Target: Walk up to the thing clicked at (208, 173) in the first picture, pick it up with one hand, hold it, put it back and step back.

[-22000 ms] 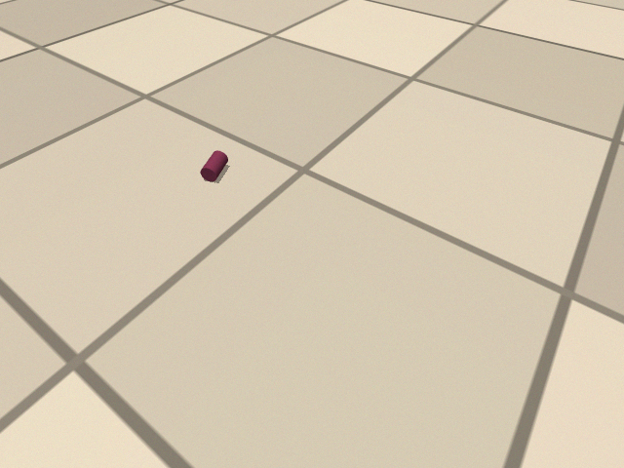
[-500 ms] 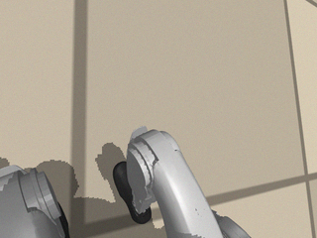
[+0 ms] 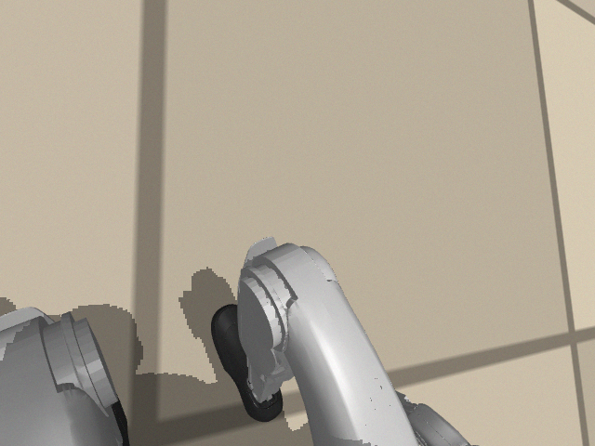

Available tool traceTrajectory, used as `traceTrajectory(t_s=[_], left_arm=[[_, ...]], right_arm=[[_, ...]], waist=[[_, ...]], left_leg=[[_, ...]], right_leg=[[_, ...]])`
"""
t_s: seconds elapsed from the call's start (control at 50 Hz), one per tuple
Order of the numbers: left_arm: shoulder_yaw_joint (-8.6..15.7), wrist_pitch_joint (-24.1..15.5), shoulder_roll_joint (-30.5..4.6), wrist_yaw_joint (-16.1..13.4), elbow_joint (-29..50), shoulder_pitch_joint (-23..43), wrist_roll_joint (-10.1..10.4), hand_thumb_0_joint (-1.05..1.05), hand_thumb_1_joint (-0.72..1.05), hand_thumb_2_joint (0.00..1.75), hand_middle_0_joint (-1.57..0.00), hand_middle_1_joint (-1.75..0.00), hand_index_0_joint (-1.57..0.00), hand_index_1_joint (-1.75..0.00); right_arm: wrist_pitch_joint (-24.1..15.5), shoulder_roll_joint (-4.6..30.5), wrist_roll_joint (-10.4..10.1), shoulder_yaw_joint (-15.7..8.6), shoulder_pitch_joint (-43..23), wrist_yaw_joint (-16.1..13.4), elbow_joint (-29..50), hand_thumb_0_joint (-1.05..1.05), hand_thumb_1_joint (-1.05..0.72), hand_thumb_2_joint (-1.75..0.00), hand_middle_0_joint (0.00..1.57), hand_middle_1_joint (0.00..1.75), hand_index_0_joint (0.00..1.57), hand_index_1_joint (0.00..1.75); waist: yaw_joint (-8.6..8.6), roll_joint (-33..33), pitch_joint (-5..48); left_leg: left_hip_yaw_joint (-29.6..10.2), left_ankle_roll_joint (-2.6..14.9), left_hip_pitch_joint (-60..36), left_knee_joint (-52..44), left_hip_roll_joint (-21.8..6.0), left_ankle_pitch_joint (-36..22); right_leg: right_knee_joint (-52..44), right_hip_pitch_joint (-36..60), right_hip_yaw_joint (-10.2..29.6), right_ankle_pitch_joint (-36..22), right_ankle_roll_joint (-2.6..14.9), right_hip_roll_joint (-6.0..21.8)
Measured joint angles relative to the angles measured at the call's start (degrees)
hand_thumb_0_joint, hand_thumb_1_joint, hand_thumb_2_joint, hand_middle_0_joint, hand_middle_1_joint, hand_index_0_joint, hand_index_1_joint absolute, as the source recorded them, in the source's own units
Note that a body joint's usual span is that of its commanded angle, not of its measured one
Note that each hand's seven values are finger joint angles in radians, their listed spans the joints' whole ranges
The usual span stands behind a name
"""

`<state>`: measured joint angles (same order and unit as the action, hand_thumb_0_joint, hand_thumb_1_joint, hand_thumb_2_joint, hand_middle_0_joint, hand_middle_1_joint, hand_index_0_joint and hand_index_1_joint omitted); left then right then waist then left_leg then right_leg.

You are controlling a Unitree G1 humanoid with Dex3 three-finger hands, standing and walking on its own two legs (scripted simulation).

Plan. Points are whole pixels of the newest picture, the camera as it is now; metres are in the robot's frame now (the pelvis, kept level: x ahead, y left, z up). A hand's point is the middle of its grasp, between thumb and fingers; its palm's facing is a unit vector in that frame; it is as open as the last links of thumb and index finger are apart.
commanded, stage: settle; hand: left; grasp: from above
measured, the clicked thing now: out of the picture +0.46 +0.32 -0.27
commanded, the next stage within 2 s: lift in 0.94 s
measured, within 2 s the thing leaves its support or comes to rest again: leaves its support in 0.34 s
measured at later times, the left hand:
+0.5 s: hand out of the picture +0.45 +0.33 -0.22, palm faces -0.39 -0.14 -0.91, open 10.9 cm
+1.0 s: hand out of the picture +0.44 +0.33 -0.13, palm faces -0.43 -0.11 -0.89, open 10.9 cm
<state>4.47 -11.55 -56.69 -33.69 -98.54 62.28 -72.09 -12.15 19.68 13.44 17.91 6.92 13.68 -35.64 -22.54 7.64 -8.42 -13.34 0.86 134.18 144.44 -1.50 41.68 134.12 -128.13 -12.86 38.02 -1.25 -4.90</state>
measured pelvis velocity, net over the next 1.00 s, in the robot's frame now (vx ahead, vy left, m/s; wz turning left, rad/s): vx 0.00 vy -0.01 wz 0.10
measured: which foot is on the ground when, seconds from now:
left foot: down 0.00-1.00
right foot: down 0.00-1.00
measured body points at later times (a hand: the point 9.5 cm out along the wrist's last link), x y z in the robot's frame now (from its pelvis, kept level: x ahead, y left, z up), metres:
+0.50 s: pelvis +0.00 +0.00 +0.00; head +0.26 +0.12 +0.35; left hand +0.47 +0.34 -0.16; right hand +0.06 -0.26 -0.06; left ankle +0.06 +0.12 -0.28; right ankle +0.11 -0.10 -0.28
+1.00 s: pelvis +0.00 -0.01 +0.03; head +0.23 +0.10 +0.40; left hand +0.46 +0.34 -0.08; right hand +0.08 -0.26 -0.07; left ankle +0.06 +0.12 -0.28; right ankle +0.11 -0.10 -0.28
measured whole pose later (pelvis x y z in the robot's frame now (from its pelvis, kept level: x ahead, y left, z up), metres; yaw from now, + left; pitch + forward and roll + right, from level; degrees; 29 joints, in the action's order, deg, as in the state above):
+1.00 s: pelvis +0.00 -0.01 +0.03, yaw +6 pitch +34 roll -9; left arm 1.3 -8.0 -43.1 -16.3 -77.5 56.5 -68.6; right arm -2.8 17.3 7.1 7.3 10.3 9.8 -38.0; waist -15.1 0.1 2.7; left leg -7.5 0.9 132.6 136.6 -0.4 38.9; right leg 130.9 -127.9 -8.0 38.1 -0.3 -2.9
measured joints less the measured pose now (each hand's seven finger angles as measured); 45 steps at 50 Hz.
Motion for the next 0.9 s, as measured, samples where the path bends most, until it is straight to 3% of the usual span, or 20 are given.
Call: traceTrajectory(t_s=[0.2,0.44,0.54,0.6,0.68,0.78,0.9], left_arm=[[0.3,0.5,0.0,0.7,0.6,0.0,0.3,0.02,-0.10,0.52,-0.59,-0.60,-0.62,-0.57],[2.5,1.6,3.7,4.2,9.5,-5.0,0.8,0.02,-0.12,0.47,-0.66,-0.52,-0.69,-0.49],[1.7,2.5,6.9,6.3,14.1,-6.5,2.0,0.02,-0.12,0.45,-0.68,-0.49,-0.71,-0.46],[-0.2,3.6,9.0,8.2,15.0,-6.6,3.0,0.02,-0.12,0.44,-0.69,-0.48,-0.72,-0.45],[-2.2,4.3,10.8,11.2,15.4,-6.2,3.9,0.02,-0.13,0.44,-0.70,-0.47,-0.73,-0.44],[-2.8,4.1,12.2,14.3,17.3,-5.6,4.6,0.02,-0.12,0.43,-0.70,-0.46,-0.73,-0.43],[-3.0,3.5,13.1,16.4,19.6,-5.5,4.0,0.02,-0.12,0.44,-0.69,-0.47,-0.72,-0.44]], right_arm=[[0.0,-0.3,0.1,0.0,0.2,-0.2,0.0,0.00,-0.91,-0.90,0.20,0.30,0.20,0.30],[1.1,-0.2,-1.0,-3.4,2.3,0.5,-1.5,0.01,-0.91,-0.90,0.20,0.30,0.20,0.30],[2.0,-0.2,-2.2,-6.2,2.7,0.7,-2.2,0.01,-0.91,-0.90,0.20,0.30,0.20,0.30],[3.0,-0.4,-3.2,-7.5,2.7,0.8,-2.6,0.01,-0.91,-0.90,0.20,0.30,0.20,0.30],[4.3,-0.6,-4.2,-8.4,2.1,0.3,-2.5,0.01,-0.91,-0.90,0.20,0.30,0.20,0.30],[5.6,-1.2,-5.0,-9.2,1.7,-0.9,-2.2,0.01,-0.91,-0.90,0.20,0.30,0.20,0.30],[7.7,-1.9,-5.8,-9.8,2.5,-2.5,-2.0,0.01,-0.91,-0.90,0.20,0.30,0.20,0.30]], waist=[[-0.03,0.0,-0.2],[2.16,-2.2,3.2],[3.98,-4.3,5.9],[5.01,-5.5,7.7],[5.99,-6.6,9.1],[6.82,-7.1,9.1],[7.23,-7.2,10.1]], left_leg=[[0.1,0.21,0.2,0.0,0.0,-0.3],[0.8,-0.29,0.5,-0.5,0.3,0.1],[1.9,-0.23,1.0,-1.5,0.4,-0.4],[2.8,-0.18,0.8,-2.5,0.4,-0.6],[3.7,-0.04,0.3,-3.8,0.3,-1.1],[4.7,0.05,-0.6,-5.2,0.4,-1.8],[5.3,-0.12,-1.1,-6.6,0.8,-2.5]], right_leg=[[0.0,-0.1,0.1,-0.2,-0.19,0.0],[0.3,-0.7,0.6,0.6,0.46,0.5],[0.1,-1.4,1.5,0.6,0.58,0.8],[-0.2,-1.6,2.2,0.7,0.71,1.0],[-0.9,-1.4,3.0,0.4,0.78,1.1],[-1.7,-0.7,3.9,0.1,0.80,1.3],[-2.4,-0.3,4.4,0.0,1.02,1.8]])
